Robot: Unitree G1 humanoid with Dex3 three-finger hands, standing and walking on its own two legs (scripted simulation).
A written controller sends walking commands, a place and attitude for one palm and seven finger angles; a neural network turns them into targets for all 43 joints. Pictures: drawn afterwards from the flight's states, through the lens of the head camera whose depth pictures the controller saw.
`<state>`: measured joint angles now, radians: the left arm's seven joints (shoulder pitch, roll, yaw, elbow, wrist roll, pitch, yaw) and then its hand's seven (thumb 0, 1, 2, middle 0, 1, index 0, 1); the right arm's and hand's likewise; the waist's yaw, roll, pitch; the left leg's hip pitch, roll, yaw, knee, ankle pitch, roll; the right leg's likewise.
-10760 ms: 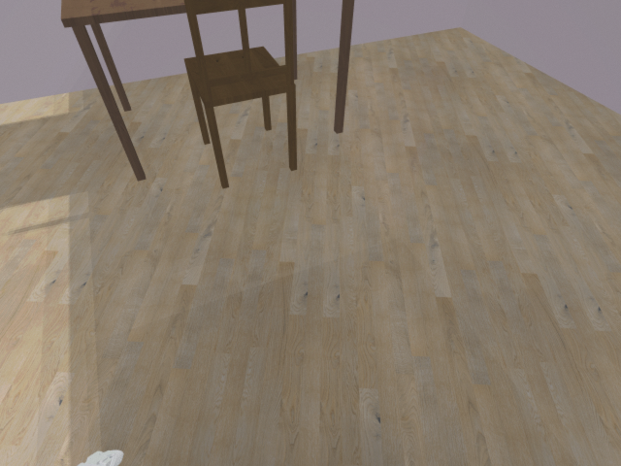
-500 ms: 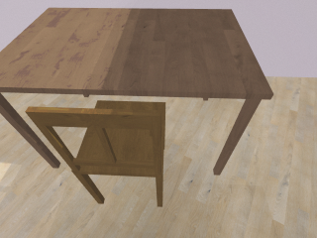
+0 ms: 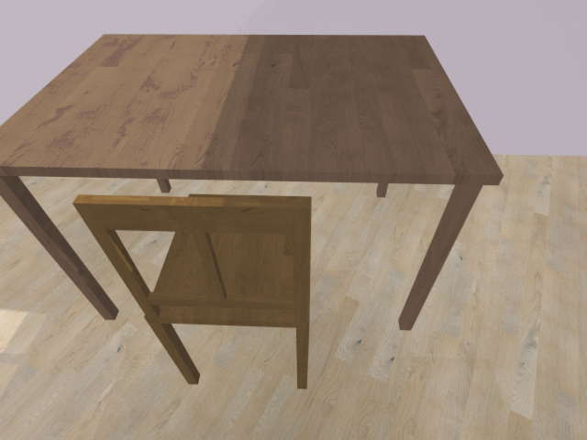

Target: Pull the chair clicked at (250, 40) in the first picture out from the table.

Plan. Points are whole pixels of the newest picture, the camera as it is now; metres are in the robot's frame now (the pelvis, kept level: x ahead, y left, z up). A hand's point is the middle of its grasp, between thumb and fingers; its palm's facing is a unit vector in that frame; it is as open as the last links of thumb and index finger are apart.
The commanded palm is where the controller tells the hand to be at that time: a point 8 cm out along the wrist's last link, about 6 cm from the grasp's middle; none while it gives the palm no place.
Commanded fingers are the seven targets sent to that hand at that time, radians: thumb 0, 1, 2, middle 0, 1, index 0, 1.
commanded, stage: come to a stop and stand still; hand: left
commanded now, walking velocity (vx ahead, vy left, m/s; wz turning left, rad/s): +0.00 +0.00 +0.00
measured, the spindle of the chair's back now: (211, 267) +0.45 +0.18 -0.10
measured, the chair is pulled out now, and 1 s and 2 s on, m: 0.00 0.00 0.00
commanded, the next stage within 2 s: look again from close up in 0.24 s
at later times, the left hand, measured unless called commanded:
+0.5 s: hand out of the picture +0.02 +0.18 -0.17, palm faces +0.00 -0.98 -0.18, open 7.4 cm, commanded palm none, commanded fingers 0.00 0.90 0.90 -0.20 -0.30 -0.20 -0.30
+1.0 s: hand out of the picture +0.06 +0.19 -0.17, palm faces +0.00 -0.98 -0.19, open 7.4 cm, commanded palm none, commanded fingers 0.00 0.90 0.90 -0.20 -0.30 -0.20 -0.30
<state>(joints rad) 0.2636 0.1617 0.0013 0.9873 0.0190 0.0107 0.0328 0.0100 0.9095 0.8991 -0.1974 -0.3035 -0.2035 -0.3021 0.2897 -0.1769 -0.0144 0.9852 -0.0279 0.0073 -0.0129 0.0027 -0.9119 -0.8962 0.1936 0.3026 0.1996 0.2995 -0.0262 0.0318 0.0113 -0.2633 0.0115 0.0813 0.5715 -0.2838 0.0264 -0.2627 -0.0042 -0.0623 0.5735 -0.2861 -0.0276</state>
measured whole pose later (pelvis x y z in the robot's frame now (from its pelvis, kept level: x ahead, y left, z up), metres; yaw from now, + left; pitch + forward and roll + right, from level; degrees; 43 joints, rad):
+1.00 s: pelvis +0.05 +0.02 +0.01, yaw -1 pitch -1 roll +0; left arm 0.27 0.17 -0.01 1.10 0.01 -0.02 0.03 0.01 0.91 0.90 -0.20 -0.30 -0.20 -0.30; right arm 0.24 -0.16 0.02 1.15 -0.02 -0.04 -0.03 0.00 -0.91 -0.90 0.20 0.30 0.20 0.30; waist 0.00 -0.02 0.02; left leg -0.13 -0.02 0.10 0.42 -0.28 0.05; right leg -0.15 -0.03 -0.04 0.45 -0.29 0.01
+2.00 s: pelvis -0.01 -0.02 -0.09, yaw +3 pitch +15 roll -2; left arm 0.29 0.27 0.21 0.12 -0.31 -0.39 -0.42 0.01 0.26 0.63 -0.13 -0.20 -0.14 -0.20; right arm 0.20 -0.20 0.03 0.58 0.03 -0.22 -0.05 0.01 -0.90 -0.90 0.20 0.30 0.21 0.30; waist 0.00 0.04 -0.13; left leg -0.97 0.04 -0.03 1.22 -0.52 -0.01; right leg -0.92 0.00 -0.15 1.17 -0.53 -0.07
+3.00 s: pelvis +0.00 +0.03 -0.07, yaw +2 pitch +15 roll -4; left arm 0.29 0.30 0.24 0.08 -0.29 -0.37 -0.33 -0.01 -0.50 0.30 -0.06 -0.08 -0.06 -0.08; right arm 0.26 -0.25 0.02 0.53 0.03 -0.19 -0.04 0.01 -0.90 -0.90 0.20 0.30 0.21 0.30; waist -0.03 0.03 -0.13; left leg -0.88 0.01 0.02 1.12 -0.50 0.06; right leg -0.82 -0.02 -0.11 1.04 -0.48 0.00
